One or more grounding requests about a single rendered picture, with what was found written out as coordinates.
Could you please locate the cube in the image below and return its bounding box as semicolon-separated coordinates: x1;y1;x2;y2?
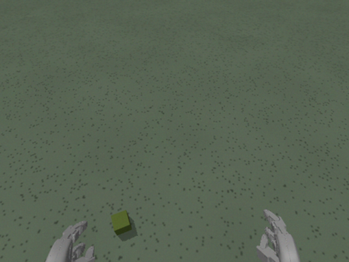
111;210;132;235

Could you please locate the left robot hand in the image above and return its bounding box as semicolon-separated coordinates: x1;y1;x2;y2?
45;221;95;262

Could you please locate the right robot hand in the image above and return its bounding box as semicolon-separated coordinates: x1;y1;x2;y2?
256;209;300;262

